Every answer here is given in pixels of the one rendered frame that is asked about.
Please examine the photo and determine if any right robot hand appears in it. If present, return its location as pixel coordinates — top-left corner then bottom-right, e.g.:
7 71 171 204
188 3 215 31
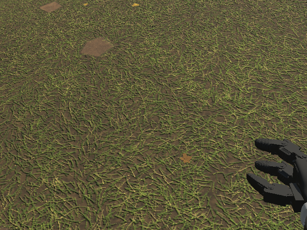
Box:
247 138 307 213

